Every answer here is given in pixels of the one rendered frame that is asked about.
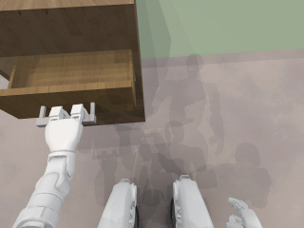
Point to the robot left hand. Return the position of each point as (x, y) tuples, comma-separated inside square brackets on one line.
[(64, 134)]

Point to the handle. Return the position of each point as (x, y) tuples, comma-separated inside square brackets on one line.
[(87, 119)]

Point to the robot left shin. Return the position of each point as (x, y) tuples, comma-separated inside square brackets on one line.
[(132, 211)]

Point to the left robot forearm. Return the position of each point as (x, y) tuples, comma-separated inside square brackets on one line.
[(48, 197)]

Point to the drawer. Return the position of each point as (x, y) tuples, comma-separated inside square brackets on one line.
[(106, 78)]

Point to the cabinet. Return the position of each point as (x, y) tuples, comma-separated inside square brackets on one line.
[(43, 27)]

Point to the robot right hand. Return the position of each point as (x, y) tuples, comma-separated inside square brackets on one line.
[(248, 218)]

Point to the robot left thigh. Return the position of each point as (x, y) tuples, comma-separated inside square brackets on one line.
[(117, 210)]

